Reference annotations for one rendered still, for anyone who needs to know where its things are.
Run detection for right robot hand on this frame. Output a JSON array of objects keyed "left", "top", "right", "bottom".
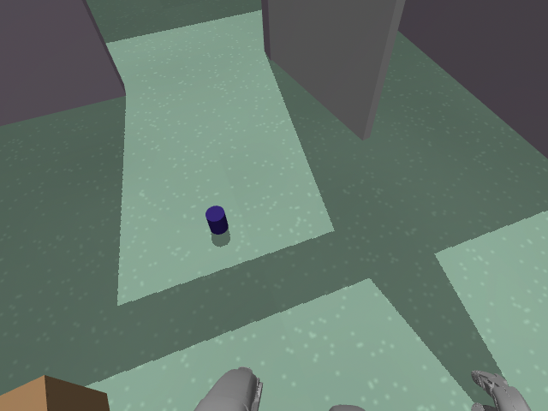
[{"left": 471, "top": 370, "right": 531, "bottom": 411}]

